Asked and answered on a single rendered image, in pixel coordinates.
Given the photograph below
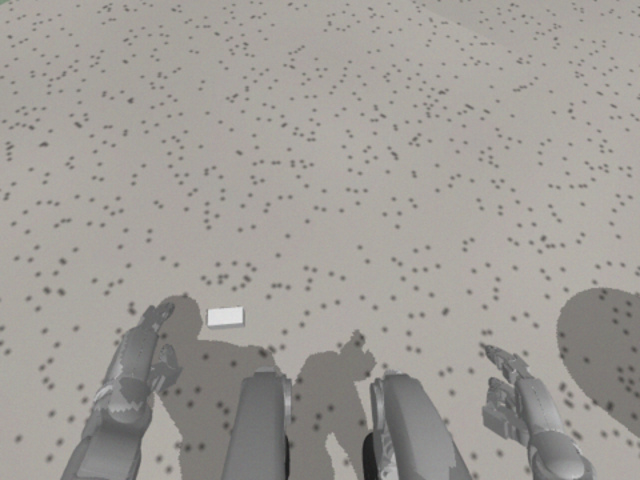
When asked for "small box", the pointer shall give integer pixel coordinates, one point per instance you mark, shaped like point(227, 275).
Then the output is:
point(226, 318)

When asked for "right robot hand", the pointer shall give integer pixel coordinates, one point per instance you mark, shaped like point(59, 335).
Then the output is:
point(529, 408)

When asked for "right robot arm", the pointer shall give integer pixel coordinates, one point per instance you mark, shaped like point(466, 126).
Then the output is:
point(556, 456)

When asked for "left robot arm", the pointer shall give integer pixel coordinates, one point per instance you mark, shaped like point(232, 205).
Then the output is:
point(110, 447)

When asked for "right robot foot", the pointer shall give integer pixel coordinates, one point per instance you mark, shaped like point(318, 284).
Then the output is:
point(369, 462)

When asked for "left robot hand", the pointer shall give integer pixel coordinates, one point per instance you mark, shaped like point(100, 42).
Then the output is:
point(133, 356)

